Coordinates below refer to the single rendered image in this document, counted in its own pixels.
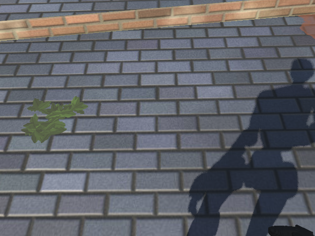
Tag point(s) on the robot right hand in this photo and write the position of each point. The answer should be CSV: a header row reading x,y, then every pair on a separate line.
x,y
281,230

